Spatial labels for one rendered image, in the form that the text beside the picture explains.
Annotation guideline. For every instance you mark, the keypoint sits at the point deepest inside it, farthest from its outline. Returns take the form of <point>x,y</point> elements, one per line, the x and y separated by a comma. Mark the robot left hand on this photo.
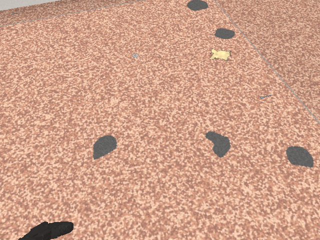
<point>48,231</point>

